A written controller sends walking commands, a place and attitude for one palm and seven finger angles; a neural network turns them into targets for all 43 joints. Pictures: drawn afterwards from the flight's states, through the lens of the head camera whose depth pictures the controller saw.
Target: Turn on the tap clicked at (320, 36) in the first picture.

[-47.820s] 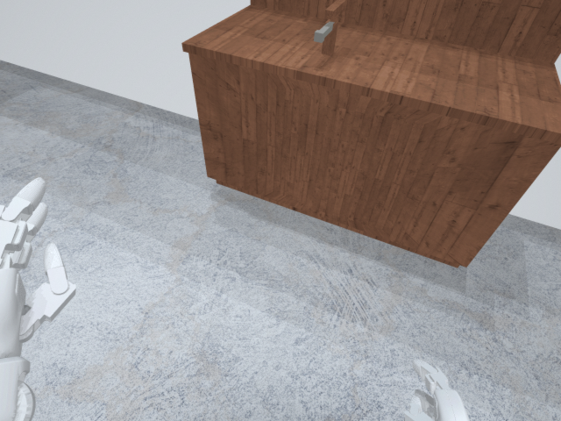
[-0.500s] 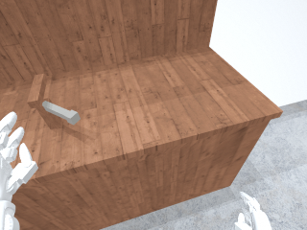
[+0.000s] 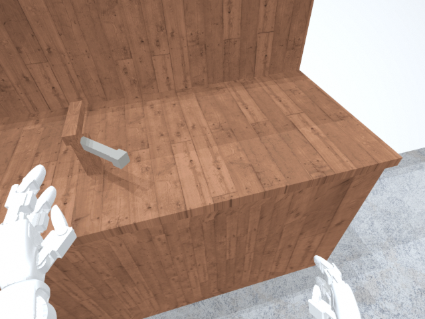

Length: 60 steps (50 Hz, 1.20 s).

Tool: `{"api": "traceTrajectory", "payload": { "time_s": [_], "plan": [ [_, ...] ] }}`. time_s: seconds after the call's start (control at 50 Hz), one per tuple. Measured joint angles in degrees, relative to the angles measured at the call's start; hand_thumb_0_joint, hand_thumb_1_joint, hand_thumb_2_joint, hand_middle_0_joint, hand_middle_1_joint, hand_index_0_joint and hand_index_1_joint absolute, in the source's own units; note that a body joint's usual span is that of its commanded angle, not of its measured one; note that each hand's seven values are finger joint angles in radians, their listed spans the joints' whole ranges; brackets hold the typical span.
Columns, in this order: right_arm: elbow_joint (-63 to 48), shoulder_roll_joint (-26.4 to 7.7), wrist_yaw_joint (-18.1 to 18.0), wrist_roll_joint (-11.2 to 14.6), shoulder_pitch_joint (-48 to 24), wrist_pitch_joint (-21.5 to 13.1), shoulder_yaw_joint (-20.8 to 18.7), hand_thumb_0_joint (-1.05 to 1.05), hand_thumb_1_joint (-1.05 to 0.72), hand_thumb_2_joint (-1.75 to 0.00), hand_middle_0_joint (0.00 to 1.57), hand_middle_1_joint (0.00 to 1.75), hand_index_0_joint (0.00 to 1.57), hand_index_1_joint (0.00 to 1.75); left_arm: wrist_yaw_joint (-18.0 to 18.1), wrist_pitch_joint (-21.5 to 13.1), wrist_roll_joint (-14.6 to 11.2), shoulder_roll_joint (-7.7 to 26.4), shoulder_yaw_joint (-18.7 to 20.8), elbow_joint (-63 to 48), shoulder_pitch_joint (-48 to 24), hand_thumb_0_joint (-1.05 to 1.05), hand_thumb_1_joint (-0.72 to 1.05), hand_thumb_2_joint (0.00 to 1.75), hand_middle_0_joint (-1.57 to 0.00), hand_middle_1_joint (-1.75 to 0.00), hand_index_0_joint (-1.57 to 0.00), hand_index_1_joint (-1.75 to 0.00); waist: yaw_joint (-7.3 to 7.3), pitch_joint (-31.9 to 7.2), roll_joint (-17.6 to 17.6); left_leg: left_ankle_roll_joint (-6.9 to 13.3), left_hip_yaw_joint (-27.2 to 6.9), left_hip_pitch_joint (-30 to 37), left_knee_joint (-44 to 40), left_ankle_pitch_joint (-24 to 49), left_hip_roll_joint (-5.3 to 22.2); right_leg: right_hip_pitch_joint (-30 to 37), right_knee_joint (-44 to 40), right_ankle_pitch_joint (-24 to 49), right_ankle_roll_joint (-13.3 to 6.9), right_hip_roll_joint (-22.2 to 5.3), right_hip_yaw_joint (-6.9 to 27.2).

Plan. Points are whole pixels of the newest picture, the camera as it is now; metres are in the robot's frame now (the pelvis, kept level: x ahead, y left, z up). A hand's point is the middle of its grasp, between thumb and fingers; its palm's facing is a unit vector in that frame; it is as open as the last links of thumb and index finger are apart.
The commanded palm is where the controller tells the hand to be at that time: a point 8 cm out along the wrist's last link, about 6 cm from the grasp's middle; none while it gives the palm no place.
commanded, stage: turn the palm inward beside the body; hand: left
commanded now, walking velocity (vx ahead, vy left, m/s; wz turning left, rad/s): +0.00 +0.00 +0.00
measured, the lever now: (120, 158) +0.39 +0.26 +0.10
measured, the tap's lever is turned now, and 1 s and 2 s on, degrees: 45 45 45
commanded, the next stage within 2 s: reach beside the lever's end, fingers flat in 0.78 s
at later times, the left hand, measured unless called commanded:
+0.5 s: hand (75, 233) +0.19 +0.23 +0.15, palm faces +0.55 -0.83 -0.09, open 7.4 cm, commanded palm +0.13 +0.27 +0.16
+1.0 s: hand (80, 233) +0.19 +0.23 +0.14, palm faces +0.55 -0.83 -0.10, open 7.4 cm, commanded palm +0.14 +0.27 +0.15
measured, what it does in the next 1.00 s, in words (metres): stands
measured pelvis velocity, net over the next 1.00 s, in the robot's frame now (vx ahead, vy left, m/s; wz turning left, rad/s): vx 0.01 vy -0.01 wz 0.01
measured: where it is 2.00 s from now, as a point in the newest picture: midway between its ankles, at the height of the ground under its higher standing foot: outside the picture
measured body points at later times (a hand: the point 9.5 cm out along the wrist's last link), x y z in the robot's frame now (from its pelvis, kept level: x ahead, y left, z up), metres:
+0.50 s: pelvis +0.00 +0.00 +0.00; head -0.02 -0.02 +0.45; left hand +0.15 +0.27 +0.15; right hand +0.22 -0.21 -0.07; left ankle +0.01 +0.12 -0.72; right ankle +0.01 -0.08 -0.72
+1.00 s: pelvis +0.01 -0.01 +0.00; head -0.01 -0.04 +0.45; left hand +0.16 +0.27 +0.15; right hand +0.21 -0.22 -0.07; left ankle +0.01 +0.12 -0.72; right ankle +0.01 -0.08 -0.72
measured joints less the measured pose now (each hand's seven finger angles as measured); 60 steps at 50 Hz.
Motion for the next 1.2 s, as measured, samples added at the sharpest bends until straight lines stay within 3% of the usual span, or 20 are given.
{"api": "traceTrajectory", "payload": {
  "time_s": [0.26, 0.52, 0.98, 1.2],
  "plan": [
    [-0.6, -0.1, -0.1, -0.1, 0.0, 0.7, 0.0, 0.01, -0.9, -0.9, 0.21, 0.3, 0.21, 0.3, 1.9, 3.0, -0.3, -1.4, -2.0, -2.4, 1.6, 0.02, 0.89, 0.9, -0.2, -0.3, -0.2, -0.3, 0.05, 0.0, -0.1, 0.2, -0.1, 0.3, 0.1, -0.2, -0.3, 0.4, -0.1, -0.2, 0.2, -0.2, -0.1],
    [-0.1, -0.1, -0.4, 0.2, -0.3, 1.4, 0.1, 0.01, -0.9, -0.9, 0.21, 0.3, 0.21, 0.3, 2.3, 6.2, -1.4, -2.1, -1.6, -2.6, 0.6, 0.02, 0.89, 0.9, -0.2, -0.3, -0.2, -0.3, 0.2, -0.2, 0.1, -0.1, -0.5, 1.3, -0.9, 0.1, 0.0, 1.6, -1.2, 0.1, -0.1, 0.1, -0.4],
    [0.1, -0.4, -0.3, 0.1, -0.1, 1.3, -0.4, 0.01, -0.9, -0.9, 0.2, 0.3, 0.21, 0.3, 2.4, 5.1, -1.8, -2.2, -1.4, -1.4, 0.6, 0.02, 0.89, 0.9, -0.2, -0.3, -0.2, -0.3, 0.14, -0.1, 0.4, -0.7, -0.7, 1.6, -1.4, 0.2, 0.6, 1.8, -1.6, 0.1, -0.7, 0.6, -0.7],
    [1.0, -0.4, -0.5, 0.3, -0.3, 1.4, -0.4, 0.01, -0.9, -0.9, 0.21, 0.3, 0.21, 0.3, 1.6, 3.8, -2.4, -1.4, 1.2, 4.5, -3.8, 0.02, 0.89, 0.9, -0.2, -0.3, -0.2, -0.3, -0.05, 0.2, 0.3, -0.7, -0.7, 1.2, -1.6, 0.5, 0.6, 1.3, -1.6, 0.3, -0.7, 0.6, -0.6]
  ]
}}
